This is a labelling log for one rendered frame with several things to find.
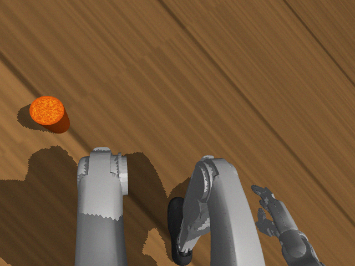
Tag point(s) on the right robot hand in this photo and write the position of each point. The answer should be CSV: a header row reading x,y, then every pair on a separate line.
x,y
282,220

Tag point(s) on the cup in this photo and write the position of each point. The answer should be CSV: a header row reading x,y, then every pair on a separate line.
x,y
50,113

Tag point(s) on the right robot arm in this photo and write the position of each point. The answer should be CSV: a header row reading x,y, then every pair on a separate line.
x,y
297,250

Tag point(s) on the right robot foot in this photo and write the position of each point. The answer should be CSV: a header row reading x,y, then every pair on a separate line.
x,y
175,217

